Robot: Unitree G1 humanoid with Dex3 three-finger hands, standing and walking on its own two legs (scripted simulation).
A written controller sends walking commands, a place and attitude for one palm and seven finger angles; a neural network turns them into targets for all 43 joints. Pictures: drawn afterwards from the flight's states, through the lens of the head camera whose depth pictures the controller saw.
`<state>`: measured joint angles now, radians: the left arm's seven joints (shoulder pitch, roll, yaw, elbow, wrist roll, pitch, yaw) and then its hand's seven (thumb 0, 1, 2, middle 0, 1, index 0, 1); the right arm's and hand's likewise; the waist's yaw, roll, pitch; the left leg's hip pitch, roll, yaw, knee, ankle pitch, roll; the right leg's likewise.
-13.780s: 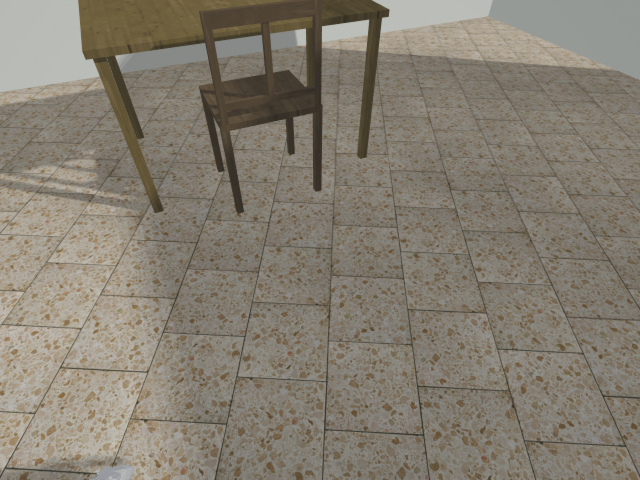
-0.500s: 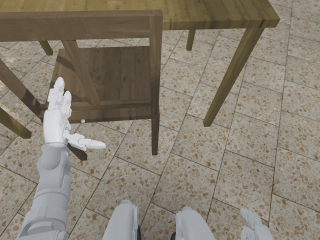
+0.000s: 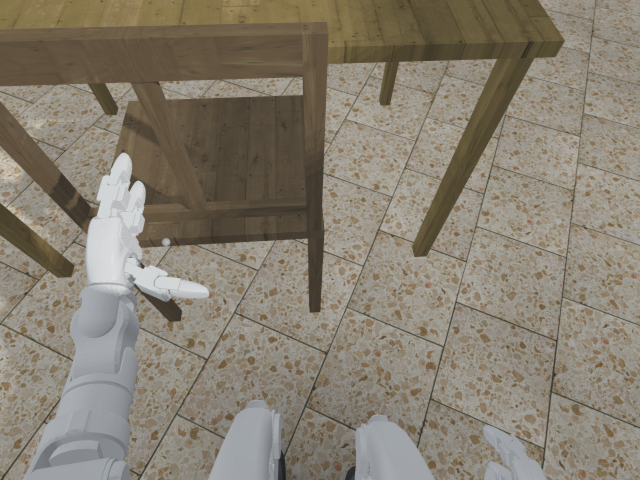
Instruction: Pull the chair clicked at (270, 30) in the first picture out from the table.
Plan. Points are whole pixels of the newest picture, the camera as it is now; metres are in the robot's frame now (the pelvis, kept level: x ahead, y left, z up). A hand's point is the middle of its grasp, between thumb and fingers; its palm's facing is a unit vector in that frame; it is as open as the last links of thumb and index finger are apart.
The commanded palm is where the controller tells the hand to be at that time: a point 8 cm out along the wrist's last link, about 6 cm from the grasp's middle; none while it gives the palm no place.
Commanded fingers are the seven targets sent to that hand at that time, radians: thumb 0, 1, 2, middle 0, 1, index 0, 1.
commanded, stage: aim the fingers beside a spindle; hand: left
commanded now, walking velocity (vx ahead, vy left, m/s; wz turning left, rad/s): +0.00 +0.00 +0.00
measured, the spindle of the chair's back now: (176, 154) +0.54 +0.22 +0.03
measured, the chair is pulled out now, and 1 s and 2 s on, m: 0.00 0.00 0.00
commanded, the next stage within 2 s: push the fingers through the gap in 1.22 s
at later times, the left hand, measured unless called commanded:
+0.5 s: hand (178, 253) +0.38 +0.19 +0.03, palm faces +0.09 -1.00 -0.01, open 16.9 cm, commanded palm +0.36 +0.24 +0.03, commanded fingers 0.00 -0.50 0.30 -0.06 -0.08 -0.06 -0.08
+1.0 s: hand (181, 241) +0.40 +0.19 +0.03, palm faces +0.11 -0.99 -0.03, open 16.9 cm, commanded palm +0.37 +0.24 +0.03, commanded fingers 0.00 -0.50 0.30 -0.06 -0.08 -0.06 -0.08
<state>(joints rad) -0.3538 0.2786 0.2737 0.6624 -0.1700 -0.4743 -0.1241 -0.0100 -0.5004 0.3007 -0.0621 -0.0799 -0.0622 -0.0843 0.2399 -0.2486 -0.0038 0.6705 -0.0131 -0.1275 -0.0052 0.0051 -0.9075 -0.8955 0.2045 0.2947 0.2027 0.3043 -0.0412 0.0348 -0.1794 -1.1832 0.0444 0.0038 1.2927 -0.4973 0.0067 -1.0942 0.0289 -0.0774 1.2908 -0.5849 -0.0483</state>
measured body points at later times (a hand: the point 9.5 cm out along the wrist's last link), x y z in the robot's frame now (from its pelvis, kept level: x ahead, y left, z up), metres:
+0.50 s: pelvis +0.00 +0.00 +0.00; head +0.11 +0.01 +0.44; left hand +0.37 +0.24 +0.03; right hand +0.13 -0.25 -0.11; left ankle +0.06 +0.12 -0.62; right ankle +0.02 -0.10 -0.62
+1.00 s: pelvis +0.00 +0.00 +0.00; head +0.11 +0.01 +0.43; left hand +0.39 +0.24 +0.03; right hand +0.12 -0.25 -0.12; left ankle +0.06 +0.12 -0.62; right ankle +0.02 -0.10 -0.62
